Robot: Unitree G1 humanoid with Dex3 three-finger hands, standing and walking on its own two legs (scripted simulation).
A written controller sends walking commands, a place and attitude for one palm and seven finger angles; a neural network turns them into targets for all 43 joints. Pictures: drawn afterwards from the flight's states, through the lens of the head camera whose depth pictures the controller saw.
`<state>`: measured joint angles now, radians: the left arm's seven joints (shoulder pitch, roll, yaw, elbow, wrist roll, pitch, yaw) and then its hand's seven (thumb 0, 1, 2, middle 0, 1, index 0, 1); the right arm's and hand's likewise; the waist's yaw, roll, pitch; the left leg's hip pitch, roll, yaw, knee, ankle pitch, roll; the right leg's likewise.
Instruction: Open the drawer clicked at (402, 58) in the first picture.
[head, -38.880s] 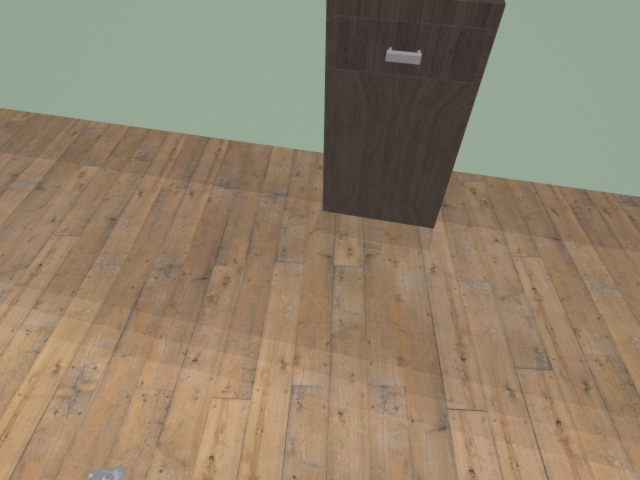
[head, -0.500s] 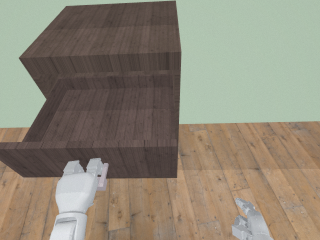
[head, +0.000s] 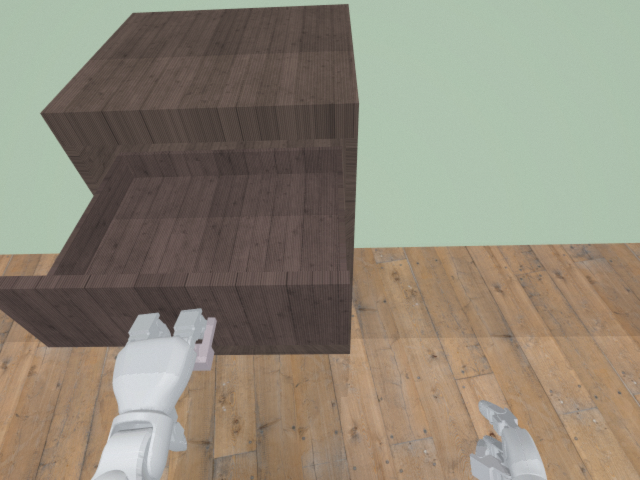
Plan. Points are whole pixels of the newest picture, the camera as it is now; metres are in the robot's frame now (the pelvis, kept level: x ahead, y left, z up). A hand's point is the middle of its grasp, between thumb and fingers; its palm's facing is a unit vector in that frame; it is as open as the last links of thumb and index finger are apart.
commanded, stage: lift the hand off the handle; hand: left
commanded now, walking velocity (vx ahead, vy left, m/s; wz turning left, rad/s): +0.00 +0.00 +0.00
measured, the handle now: (173, 341) +0.27 +0.24 +0.01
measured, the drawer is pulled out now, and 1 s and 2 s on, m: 0.30 0.29 0.29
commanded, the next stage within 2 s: draw the hand back to the body in 1.46 s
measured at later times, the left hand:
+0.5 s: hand (167, 363) +0.24 +0.23 +0.02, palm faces +0.02 -0.07 -1.00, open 13.3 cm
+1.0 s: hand (139, 332) +0.24 +0.24 +0.09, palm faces +0.07 -0.09 -0.99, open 13.4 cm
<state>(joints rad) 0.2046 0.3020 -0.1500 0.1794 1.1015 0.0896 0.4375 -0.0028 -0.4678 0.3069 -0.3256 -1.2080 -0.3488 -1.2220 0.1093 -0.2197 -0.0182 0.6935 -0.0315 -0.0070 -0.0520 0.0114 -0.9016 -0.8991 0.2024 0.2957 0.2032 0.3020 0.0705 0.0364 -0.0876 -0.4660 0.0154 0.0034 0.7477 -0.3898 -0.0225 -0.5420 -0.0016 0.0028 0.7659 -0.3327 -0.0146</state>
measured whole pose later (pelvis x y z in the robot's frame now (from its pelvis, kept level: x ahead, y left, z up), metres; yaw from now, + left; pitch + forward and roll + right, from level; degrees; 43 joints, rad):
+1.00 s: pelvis +0.02 +0.01 +0.03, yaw +1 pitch +0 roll +0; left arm 0.24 0.41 -0.14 -0.17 0.98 0.13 0.18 0.00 -0.49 0.30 -0.37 -1.23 -0.40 -1.22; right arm 0.06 -0.22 0.02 0.68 -0.02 0.02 -0.04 0.01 -0.90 -0.90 0.20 0.30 0.20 0.30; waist 0.12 0.09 -0.03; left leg -0.18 0.01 -0.01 0.50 -0.31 -0.01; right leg -0.25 -0.01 -0.01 0.52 -0.26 0.00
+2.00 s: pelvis +0.01 +0.01 +0.03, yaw +1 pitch -3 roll +0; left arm 0.29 0.51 0.00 -0.36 0.88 0.14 0.02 0.00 -0.49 0.30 -0.32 -1.20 -0.32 -1.20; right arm 0.07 -0.26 0.04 0.66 0.01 0.05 -0.02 0.01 -0.90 -0.90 0.20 0.30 0.20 0.30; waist 0.11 0.11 0.01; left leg -0.10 0.01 -0.01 0.42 -0.26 -0.01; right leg -0.17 0.00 -0.01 0.43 -0.21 0.00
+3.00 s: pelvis +0.03 +0.01 +0.03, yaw +1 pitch -3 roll -1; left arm 0.52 0.31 0.28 -0.49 -0.03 -0.09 0.13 0.00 0.66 0.80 -0.23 -0.45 -0.23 -0.44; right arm 0.17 -0.20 0.03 0.65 -0.02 -0.16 -0.09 0.01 -0.90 -0.90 0.20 0.30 0.20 0.30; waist 0.07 0.05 0.02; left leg -0.10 0.02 -0.02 0.45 -0.30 -0.01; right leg -0.14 0.00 -0.02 0.43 -0.23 0.00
